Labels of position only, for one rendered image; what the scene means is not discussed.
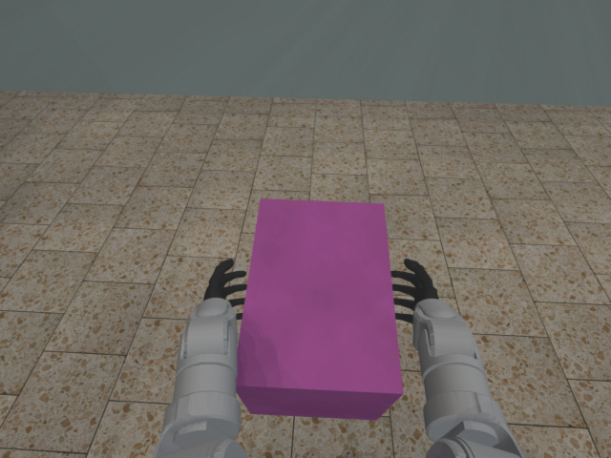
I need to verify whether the carton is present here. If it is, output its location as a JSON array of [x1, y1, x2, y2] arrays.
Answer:
[[236, 198, 403, 421]]

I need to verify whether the robot right forearm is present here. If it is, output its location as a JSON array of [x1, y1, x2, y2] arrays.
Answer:
[[412, 299, 525, 458]]

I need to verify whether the left robot upper arm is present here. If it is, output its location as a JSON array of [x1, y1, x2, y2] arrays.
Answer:
[[159, 437, 247, 458]]

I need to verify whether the right robot upper arm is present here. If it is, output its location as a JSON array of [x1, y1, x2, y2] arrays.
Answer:
[[425, 436, 520, 458]]

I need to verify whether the robot left forearm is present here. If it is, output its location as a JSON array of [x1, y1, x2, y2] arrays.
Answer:
[[153, 298, 241, 458]]

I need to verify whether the left robot hand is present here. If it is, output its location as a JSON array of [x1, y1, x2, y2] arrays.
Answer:
[[203, 259, 247, 320]]

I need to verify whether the right robot hand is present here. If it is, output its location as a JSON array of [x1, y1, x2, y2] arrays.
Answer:
[[391, 259, 439, 323]]

